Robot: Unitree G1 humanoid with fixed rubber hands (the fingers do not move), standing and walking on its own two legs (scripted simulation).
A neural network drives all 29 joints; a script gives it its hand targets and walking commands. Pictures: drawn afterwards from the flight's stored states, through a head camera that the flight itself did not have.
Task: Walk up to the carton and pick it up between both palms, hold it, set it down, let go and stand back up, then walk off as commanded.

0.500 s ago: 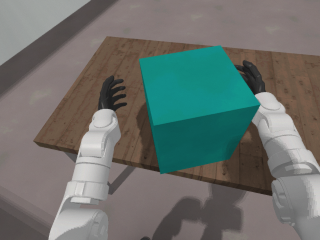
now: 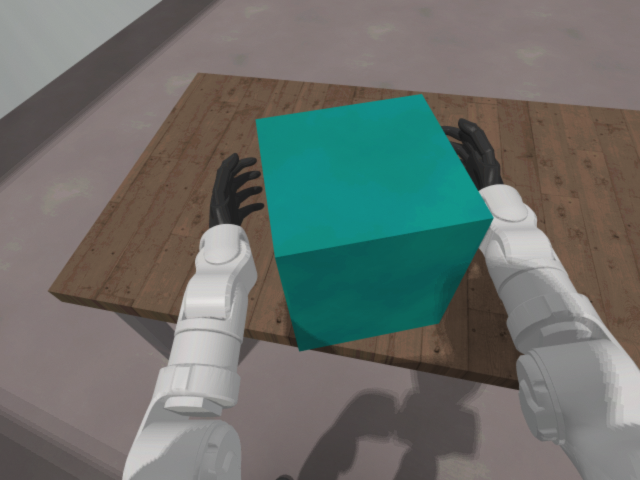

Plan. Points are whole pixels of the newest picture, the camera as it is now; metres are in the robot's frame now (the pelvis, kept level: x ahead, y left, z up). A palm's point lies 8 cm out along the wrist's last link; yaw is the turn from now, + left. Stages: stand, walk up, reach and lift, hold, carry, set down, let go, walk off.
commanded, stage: reach and lift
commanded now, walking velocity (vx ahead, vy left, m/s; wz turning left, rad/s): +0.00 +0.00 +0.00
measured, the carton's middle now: (356, 231) +0.42 +0.04 +0.06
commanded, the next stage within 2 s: none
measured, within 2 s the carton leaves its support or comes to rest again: neither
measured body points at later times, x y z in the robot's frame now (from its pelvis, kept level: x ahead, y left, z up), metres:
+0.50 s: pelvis +0.01 +0.00 +0.00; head +0.06 -0.01 +0.45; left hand +0.39 +0.19 +0.10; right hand +0.48 -0.09 +0.11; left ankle +0.02 +0.17 -0.74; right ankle +0.00 -0.07 -0.74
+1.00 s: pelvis +0.02 +0.00 +0.01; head +0.04 +0.01 +0.45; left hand +0.38 +0.19 +0.10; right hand +0.46 -0.10 +0.11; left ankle +0.02 +0.17 -0.74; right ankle +0.00 -0.07 -0.74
